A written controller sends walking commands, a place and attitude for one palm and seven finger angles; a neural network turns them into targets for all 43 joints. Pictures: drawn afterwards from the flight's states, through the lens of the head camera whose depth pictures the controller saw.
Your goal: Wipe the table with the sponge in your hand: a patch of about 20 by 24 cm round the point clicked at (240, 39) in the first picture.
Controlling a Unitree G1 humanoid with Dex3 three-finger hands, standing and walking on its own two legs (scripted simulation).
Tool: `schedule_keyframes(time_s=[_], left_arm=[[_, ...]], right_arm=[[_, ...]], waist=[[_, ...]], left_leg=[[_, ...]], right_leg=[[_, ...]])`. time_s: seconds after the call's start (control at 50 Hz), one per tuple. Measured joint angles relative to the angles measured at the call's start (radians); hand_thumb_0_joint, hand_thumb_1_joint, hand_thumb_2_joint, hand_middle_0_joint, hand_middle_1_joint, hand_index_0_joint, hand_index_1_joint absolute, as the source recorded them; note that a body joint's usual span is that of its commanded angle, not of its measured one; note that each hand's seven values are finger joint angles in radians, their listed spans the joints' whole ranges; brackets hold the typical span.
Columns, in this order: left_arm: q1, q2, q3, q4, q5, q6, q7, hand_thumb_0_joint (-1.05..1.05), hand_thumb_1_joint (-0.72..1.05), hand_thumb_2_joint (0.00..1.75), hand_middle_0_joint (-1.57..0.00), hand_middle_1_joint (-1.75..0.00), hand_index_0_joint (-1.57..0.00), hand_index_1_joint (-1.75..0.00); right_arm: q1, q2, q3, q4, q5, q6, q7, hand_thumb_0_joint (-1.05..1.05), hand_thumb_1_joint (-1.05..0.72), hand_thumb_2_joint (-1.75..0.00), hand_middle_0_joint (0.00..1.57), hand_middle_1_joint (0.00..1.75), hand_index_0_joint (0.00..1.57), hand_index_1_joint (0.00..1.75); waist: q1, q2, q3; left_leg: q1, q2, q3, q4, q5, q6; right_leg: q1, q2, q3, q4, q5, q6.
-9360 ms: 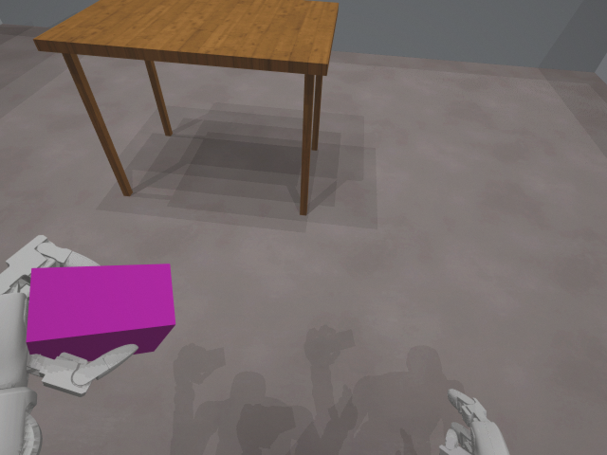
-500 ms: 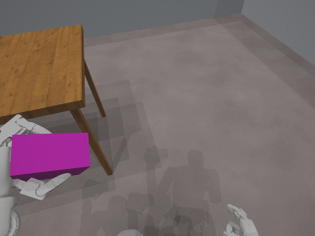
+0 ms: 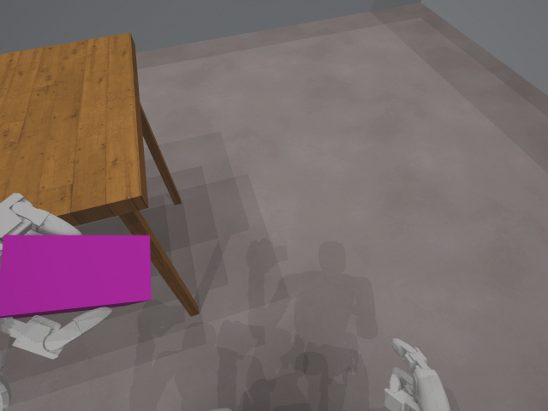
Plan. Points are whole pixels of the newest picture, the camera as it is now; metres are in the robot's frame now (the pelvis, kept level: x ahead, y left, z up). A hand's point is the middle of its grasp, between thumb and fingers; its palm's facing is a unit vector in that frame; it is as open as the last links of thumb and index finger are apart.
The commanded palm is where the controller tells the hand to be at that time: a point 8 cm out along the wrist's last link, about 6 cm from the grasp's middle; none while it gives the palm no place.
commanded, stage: come to a stop and stand still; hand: left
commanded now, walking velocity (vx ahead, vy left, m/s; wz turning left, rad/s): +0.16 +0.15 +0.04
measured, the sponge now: (96, 276) +0.23 +0.19 +0.16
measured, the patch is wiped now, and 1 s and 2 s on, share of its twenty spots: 0.00 0.00 0.00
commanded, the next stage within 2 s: look again from close up in 1.62 s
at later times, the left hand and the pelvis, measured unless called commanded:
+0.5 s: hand (33, 230) +0.27 +0.26 +0.19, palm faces +0.32 -0.83 -0.46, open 10.4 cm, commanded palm +0.21 +0.31 +0.19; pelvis +0.04 +0.04 +0.02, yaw -2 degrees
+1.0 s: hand (38, 293) +0.20 +0.24 +0.18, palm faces +0.37 -0.82 -0.43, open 10.4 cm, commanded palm +0.16 +0.27 +0.19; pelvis -0.01 +0.00 +0.01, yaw -1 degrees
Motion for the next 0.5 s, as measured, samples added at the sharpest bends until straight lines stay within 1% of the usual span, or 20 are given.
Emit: schedule_keyframes(time_s=[0.02, 0.06, 0.08, 0.1, 0.14, 0.18, 0.22, 0.26, 0.28, 0.3, 0.32, 0.34, 0.38, 0.42, 0.5], left_arm=[[-0.006, -0.004, -0.004, 0.014, -0.003, -0.003, -0.004, -0.01, -0.51, 1.00, -0.69, -1.36, -0.70, -1.36], [-0.018, -0.015, -0.006, 0.051, -0.010, -0.004, -0.009, -0.01, -0.51, 1.00, -0.69, -1.36, -0.70, -1.36], [-0.021, -0.023, -0.003, 0.068, -0.010, -0.003, -0.009, -0.01, -0.51, 1.00, -0.69, -1.36, -0.70, -1.36], [-0.021, -0.029, 0.001, 0.082, -0.007, -0.003, -0.007, -0.01, -0.51, 1.00, -0.69, -1.36, -0.70, -1.36], [-0.014, -0.038, 0.007, 0.093, -0.001, 0.000, 0.001, -0.01, -0.51, 1.00, -0.69, -1.36, -0.70, -1.36], [-0.004, -0.042, 0.005, 0.077, 0.004, 0.009, 0.009, -0.01, -0.51, 1.00, -0.69, -1.36, -0.70, -1.36], [0.007, -0.044, -0.004, 0.040, 0.007, 0.018, 0.015, -0.01, -0.51, 1.00, -0.69, -1.36, -0.70, -1.36], [0.015, -0.039, -0.014, -0.008, 0.006, 0.025, 0.018, -0.01, -0.51, 1.00, -0.69, -1.36, -0.70, -1.36], [0.006, -0.025, -0.013, -0.023, 0.005, 0.026, 0.018, -0.01, -0.51, 1.00, -0.69, -1.36, -0.70, -1.36], [-0.014, -0.006, -0.008, -0.023, 0.005, 0.023, 0.017, -0.01, -0.51, 1.00, -0.69, -1.36, -0.70, -1.36], [-0.035, 0.008, -0.002, -0.014, 0.005, 0.020, 0.013, -0.01, -0.51, 1.00, -0.69, -1.36, -0.70, -1.36], [-0.053, 0.018, 0.006, -0.004, 0.005, 0.023, 0.011, -0.01, -0.51, 1.00, -0.69, -1.36, -0.70, -1.36], [-0.071, 0.030, 0.022, 0.001, 0.003, 0.034, 0.009, -0.01, -0.51, 1.00, -0.69, -1.36, -0.70, -1.36], [-0.060, 0.028, 0.034, -0.018, -0.007, 0.045, 0.008, -0.01, -0.51, 1.00, -0.69, -1.36, -0.70, -1.36], [-0.010, 0.011, 0.025, -0.058, -0.025, 0.056, -0.002, -0.01, -0.51, 1.00, -0.69, -1.36, -0.70, -1.36]], right_arm=[[-0.004, -0.005, -0.002, 0.015, -0.001, 0.012, 0.002, 0.01, -0.90, -0.90, 0.20, 0.30, 0.21, 0.30], [-0.012, -0.018, -0.004, 0.042, -0.002, 0.037, 0.008, 0.01, -0.90, -0.90, 0.20, 0.30, 0.21, 0.30], [-0.015, -0.025, -0.003, 0.050, -0.004, 0.049, 0.009, 0.01, -0.90, -0.90, 0.20, 0.30, 0.21, 0.30], [-0.018, -0.032, -0.002, 0.053, -0.006, 0.058, 0.008, 0.01, -0.91, -0.90, 0.20, 0.30, 0.21, 0.30], [-0.020, -0.043, -0.002, 0.046, -0.010, 0.069, 0.005, 0.01, -0.91, -0.90, 0.20, 0.30, 0.21, 0.30], [-0.022, -0.053, -0.006, 0.027, -0.014, 0.071, -0.003, 0.01, -0.91, -0.90, 0.20, 0.30, 0.21, 0.30], [-0.022, -0.067, -0.014, 0.002, -0.016, 0.068, -0.012, 0.01, -0.91, -0.90, 0.20, 0.30, 0.20, 0.30], [-0.020, -0.084, -0.027, -0.029, -0.014, 0.065, -0.024, 0.01, -0.91, -0.90, 0.20, 0.30, 0.20, 0.30], [-0.024, -0.078, -0.038, -0.034, -0.012, 0.061, -0.029, 0.01, -0.91, -0.90, 0.20, 0.30, 0.20, 0.30], [-0.032, -0.062, -0.046, -0.035, -0.010, 0.058, -0.031, 0.01, -0.91, -0.90, 0.20, 0.30, 0.20, 0.30], [-0.040, -0.047, -0.048, -0.036, -0.012, 0.055, -0.028, 0.01, -0.91, -0.90, 0.20, 0.30, 0.20, 0.30], [-0.047, -0.033, -0.044, -0.038, -0.015, 0.050, -0.021, 0.01, -0.91, -0.90, 0.20, 0.30, 0.20, 0.30], [-0.054, -0.010, -0.030, -0.046, -0.017, 0.035, -0.001, 0.01, -0.91, -0.90, 0.20, 0.30, 0.20, 0.30], [-0.053, 0.008, -0.012, -0.058, -0.016, 0.021, 0.022, 0.01, -0.91, -0.90, 0.20, 0.30, 0.20, 0.30], [-0.034, 0.028, 0.016, -0.080, -0.016, -0.001, 0.042, 0.01, -0.91, -0.90, 0.20, 0.30, 0.21, 0.30]], waist=[[0.001, 0.004, -0.001], [0.004, -0.005, 0.001], [0.004, -0.009, 0.003], [0.003, -0.014, 0.006], [0.001, -0.033, 0.015], [0.000, -0.051, 0.029], [0.000, -0.058, 0.039], [0.002, -0.043, 0.043], [0.006, -0.053, 0.044], [0.014, -0.074, 0.050], [0.017, -0.087, 0.053], [0.017, -0.092, 0.056], [0.012, -0.089, 0.058], [0.012, -0.080, 0.053], [0.013, -0.049, 0.035]], left_leg=[[-0.030, -0.014, -0.022, 0.093, -0.046, -0.006], [-0.093, -0.044, -0.054, 0.288, -0.078, -0.020], [-0.116, -0.048, -0.061, 0.345, -0.076, -0.025], [-0.130, -0.047, -0.062, 0.363, -0.072, -0.029], [-0.130, -0.036, -0.051, 0.291, -0.056, -0.031], [-0.103, -0.027, -0.038, 0.147, -0.014, -0.029], [-0.060, -0.025, -0.028, -0.008, 0.076, -0.029], [0.001, -0.011, -0.020, -0.145, 0.223, -0.020], [0.010, -0.012, -0.011, -0.144, 0.192, -0.011], [0.009, -0.018, 0.000, -0.126, 0.157, -0.003], [0.009, -0.019, 0.004, -0.118, 0.137, 0.003], [0.011, -0.016, 0.002, -0.121, 0.131, 0.005], [0.019, 0.000, -0.008, -0.144, 0.146, 0.000], [0.029, 0.019, -0.010, -0.170, 0.162, -0.006], [0.033, 0.050, -0.010, -0.198, 0.180, -0.021]], right_leg=[[0.002, -0.006, 0.000, 0.010, -0.016, -0.012], [0.021, -0.023, 0.008, -0.002, -0.033, -0.013], [0.035, -0.030, 0.011, -0.021, -0.029, -0.007], [0.049, -0.037, 0.014, -0.044, -0.019, 0.004], [0.072, -0.052, 0.022, -0.083, -0.003, 0.014], [0.088, -0.066, 0.028, -0.103, 0.003, 0.024], [0.095, -0.072, 0.031, -0.096, -0.006, 0.039], [0.091, -0.062, 0.033, -0.050, -0.036, 0.057], [0.076, -0.065, 0.047, -0.006, -0.059, 0.062], [0.052, -0.064, 0.082, 0.059, -0.116, 0.063], [0.023, -0.050, 0.110, 0.132, -0.167, 0.065], [-0.001, -0.032, 0.124, 0.196, -0.191, 0.065], [-0.032, 0.004, 0.122, 0.256, -0.185, 0.067], [-0.042, 0.028, 0.102, 0.236, -0.154, 0.068], [-0.015, 0.054, 0.067, 0.092, -0.104, 0.072]])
